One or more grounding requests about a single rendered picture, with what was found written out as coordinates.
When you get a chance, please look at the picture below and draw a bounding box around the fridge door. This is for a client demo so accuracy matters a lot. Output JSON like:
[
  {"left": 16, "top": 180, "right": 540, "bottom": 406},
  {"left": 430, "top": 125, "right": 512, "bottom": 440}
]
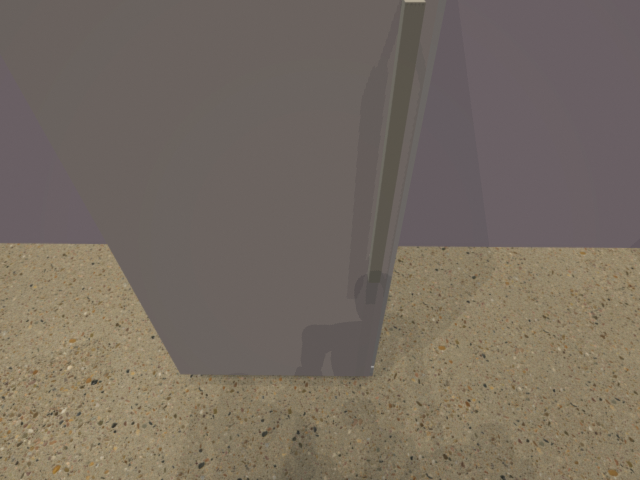
[{"left": 0, "top": 0, "right": 439, "bottom": 376}]

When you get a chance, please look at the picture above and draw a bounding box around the handle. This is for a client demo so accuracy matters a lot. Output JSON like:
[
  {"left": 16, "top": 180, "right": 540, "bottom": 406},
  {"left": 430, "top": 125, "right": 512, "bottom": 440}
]
[{"left": 368, "top": 0, "right": 426, "bottom": 283}]

